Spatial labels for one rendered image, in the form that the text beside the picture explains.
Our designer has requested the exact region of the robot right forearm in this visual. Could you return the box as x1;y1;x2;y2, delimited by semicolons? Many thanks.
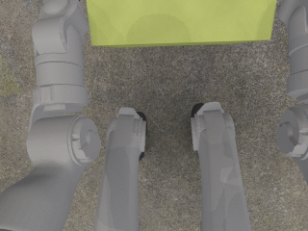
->
277;0;308;103

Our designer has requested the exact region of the robot left thigh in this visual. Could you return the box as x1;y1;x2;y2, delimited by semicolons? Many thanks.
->
92;114;146;231

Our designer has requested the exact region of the robot left forearm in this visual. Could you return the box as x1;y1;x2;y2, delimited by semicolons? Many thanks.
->
26;0;89;154

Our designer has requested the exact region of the carton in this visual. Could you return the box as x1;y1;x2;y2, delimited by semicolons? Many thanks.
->
86;0;277;48

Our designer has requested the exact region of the robot right upper arm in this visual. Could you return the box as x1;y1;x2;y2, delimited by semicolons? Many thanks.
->
275;104;308;186

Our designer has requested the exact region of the robot left upper arm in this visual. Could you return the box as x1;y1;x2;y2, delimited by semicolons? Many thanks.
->
0;115;101;231

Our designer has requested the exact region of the robot left foot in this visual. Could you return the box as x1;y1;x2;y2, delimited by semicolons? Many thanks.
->
137;112;147;161

